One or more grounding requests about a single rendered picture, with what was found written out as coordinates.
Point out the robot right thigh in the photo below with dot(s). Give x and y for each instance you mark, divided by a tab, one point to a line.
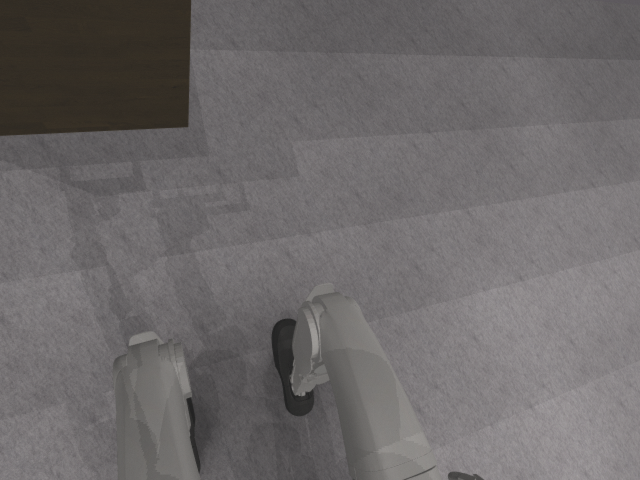
382	436

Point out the robot right shin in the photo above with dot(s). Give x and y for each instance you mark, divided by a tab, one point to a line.
306	373

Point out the cabinet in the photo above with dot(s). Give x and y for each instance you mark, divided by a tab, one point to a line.
93	65

